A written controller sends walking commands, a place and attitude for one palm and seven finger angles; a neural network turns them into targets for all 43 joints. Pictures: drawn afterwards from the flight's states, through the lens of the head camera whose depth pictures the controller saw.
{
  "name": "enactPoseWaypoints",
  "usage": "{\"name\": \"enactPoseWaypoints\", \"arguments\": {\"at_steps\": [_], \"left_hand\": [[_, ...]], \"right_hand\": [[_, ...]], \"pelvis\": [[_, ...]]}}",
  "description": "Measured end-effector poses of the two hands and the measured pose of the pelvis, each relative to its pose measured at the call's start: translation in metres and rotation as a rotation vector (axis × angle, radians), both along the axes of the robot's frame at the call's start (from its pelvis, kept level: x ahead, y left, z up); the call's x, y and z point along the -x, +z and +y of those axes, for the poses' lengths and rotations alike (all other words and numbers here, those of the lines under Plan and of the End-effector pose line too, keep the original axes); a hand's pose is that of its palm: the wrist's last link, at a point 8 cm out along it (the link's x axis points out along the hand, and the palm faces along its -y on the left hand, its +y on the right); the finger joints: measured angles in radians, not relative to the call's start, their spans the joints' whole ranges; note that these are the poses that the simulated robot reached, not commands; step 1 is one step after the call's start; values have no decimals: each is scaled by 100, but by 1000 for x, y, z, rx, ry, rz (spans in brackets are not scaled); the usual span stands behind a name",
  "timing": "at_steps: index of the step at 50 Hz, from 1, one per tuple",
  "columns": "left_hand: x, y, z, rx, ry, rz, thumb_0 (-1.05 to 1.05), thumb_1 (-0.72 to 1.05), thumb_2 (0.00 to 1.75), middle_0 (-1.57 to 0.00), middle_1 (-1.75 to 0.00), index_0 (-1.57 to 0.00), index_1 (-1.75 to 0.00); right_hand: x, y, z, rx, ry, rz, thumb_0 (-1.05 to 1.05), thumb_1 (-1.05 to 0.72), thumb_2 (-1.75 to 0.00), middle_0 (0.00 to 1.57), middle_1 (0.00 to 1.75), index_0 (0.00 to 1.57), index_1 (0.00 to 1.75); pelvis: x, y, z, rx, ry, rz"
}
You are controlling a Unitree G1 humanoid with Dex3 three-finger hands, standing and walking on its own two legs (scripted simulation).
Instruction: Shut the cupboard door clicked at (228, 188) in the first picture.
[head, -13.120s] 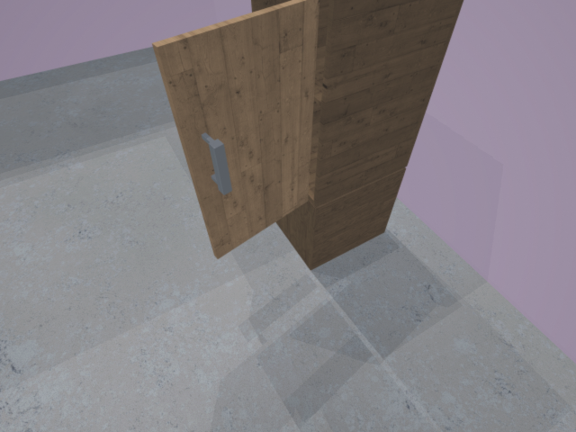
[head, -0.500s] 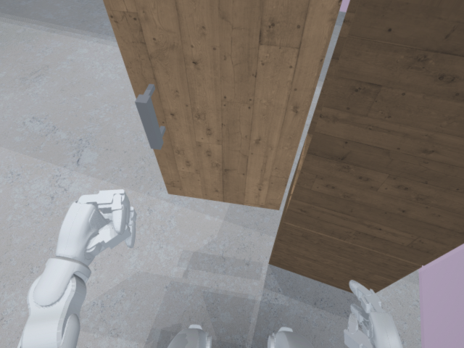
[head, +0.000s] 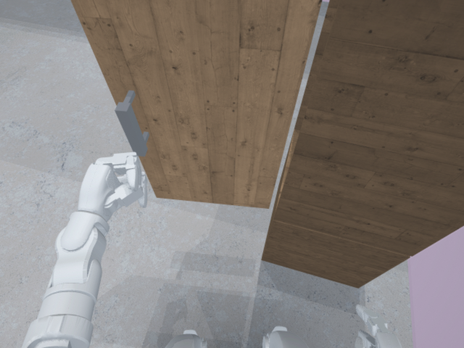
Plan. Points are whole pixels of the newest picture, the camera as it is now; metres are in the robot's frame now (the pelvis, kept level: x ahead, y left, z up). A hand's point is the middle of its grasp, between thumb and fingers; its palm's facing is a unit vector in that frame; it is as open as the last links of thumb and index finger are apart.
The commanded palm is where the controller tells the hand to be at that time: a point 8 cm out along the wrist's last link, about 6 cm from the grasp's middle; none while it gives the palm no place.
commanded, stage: bring the fist close to the handle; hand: left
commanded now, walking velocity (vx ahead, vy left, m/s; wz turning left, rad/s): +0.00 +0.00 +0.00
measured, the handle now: (135, 124) +0.51 +0.20 +0.06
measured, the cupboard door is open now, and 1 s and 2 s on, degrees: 100 99 83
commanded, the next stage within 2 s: push the door shut along its arc in 0.64 s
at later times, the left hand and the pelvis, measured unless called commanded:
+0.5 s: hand (152, 161) +0.42 +0.16 +0.06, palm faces -0.10 -0.99 -0.03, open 3.1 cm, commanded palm +0.40 +0.22 +0.06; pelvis -0.01 +0.00 +0.00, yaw -1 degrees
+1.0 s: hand (154, 150) +0.44 +0.15 +0.06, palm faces -0.15 -0.99 -0.03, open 3.1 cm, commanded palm +0.43 +0.21 +0.06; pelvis -0.01 +0.00 -0.01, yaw -1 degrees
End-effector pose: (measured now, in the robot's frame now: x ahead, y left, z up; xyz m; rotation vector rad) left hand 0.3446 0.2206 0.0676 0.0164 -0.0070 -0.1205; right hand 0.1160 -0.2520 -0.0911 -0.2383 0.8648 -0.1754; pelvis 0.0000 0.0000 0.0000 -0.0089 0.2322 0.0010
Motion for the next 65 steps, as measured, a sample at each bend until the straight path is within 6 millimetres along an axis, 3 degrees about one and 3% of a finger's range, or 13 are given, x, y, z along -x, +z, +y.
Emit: {"name": "enactPoseWaypoints", "arguments": {"at_steps": [7, 16, 24, 31, 41, 48, 65], "left_hand": [[-30, 3, 4, -24, 32, 8, 1, 90, 90, -129, -150, -130, -150], [-59, 3, -4, -3, 23, 9, 2, 90, 90, -129, -150, -130, -150], [-61, -3, -9, -15, 13, 35, 1, 90, 90, -129, -150, -130, -150], [-56, -5, -4, -10, 46, 13, 2, 90, 90, -129, -150, -130, -150], [-61, 1, -3, -20, 2, 19, 1, 90, 90, -129, -150, -130, -150], [-80, -2, -10, -12, -28, 24, 2, 90, 90, -130, -150, -130, -150], [-115, 2, -10, -22, -104, 41, 2, 90, 90, -130, -150, -130, -150]], "right_hand": [[17, -7, -2, -12, -18, 61, 1, -91, -90, 21, 30, 20, 30], [52, -15, -11, 2, -67, 171, 0, -91, -90, 21, 30, 20, 30], [76, -17, -13, -13, -110, 231, 0, -91, -90, 20, 30, 20, 30], [78, -14, -12, -6, -111, 240, 0, -91, -90, 20, 30, 20, 30], [60, -12, -9, -3, -91, 206, 0, -91, -90, 20, 30, 20, 30], [56, -15, -8, 15, -81, 206, 0, -91, -90, 21, 30, 20, 30], [103, -25, -7, 25, -133, 347, 0, -91, -90, 21, 30, 20, 30]], "pelvis": [[4, -1, -3, -2, -2, 14], [9, -4, -3, -1, -8, 36], [9, -2, -2, -7, -23, 45], [10, -1, -3, -5, -22, 39], [9, -1, 1, 3, -13, 41], [12, -5, 2, 5, -7, 55], [12, -13, 6, 17, -7, 100]]}}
